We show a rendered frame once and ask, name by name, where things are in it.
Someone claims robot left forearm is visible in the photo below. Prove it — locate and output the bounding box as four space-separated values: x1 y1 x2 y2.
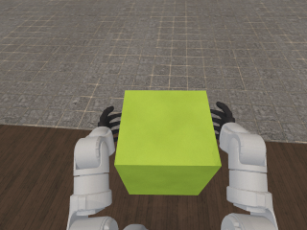
66 126 115 230

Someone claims robot right hand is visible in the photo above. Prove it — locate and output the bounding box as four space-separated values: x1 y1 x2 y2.
210 102 235 140

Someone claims robot left hand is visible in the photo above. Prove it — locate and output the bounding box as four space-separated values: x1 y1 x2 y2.
98 105 122 142

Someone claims carton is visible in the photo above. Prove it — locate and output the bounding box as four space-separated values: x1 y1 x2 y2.
114 90 222 196

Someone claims robot left upper arm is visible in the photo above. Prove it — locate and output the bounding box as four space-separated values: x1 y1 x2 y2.
69 216 119 230

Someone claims robot right upper arm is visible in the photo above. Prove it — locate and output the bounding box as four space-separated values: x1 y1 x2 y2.
221 213 276 230

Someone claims robot right forearm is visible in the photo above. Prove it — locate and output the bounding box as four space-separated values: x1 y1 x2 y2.
219 122 278 230

